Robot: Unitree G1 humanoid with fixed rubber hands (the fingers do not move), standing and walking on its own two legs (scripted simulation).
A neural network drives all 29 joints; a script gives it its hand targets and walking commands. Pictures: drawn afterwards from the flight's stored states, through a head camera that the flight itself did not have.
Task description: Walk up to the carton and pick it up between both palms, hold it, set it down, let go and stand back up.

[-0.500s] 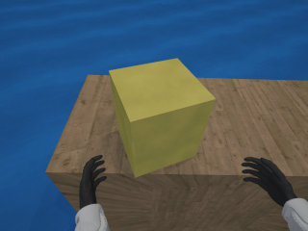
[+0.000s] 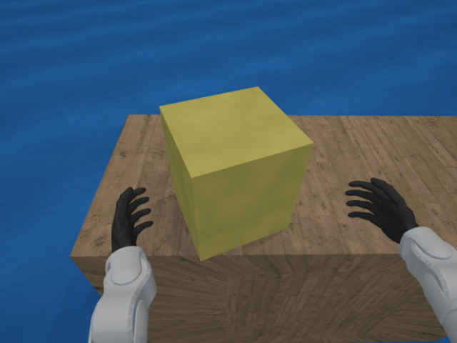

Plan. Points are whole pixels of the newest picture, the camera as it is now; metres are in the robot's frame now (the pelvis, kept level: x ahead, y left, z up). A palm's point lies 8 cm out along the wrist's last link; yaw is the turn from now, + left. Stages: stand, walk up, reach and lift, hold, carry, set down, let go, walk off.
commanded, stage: reach and lift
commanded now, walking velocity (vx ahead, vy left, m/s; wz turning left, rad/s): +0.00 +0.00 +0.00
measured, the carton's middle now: (229, 172) +0.44 +0.04 +0.06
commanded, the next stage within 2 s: none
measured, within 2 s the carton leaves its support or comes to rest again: neither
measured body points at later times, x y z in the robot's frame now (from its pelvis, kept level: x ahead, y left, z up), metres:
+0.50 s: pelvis +0.00 +0.00 +0.00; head -0.01 +0.00 +0.45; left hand +0.30 +0.21 +0.15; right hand +0.40 -0.21 +0.15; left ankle +0.00 +0.16 -0.75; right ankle +0.03 -0.08 -0.75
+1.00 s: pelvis +0.00 +0.00 +0.00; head +0.00 -0.01 +0.45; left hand +0.34 +0.23 +0.19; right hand +0.46 -0.18 +0.20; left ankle +0.00 +0.16 -0.75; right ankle +0.03 -0.08 -0.75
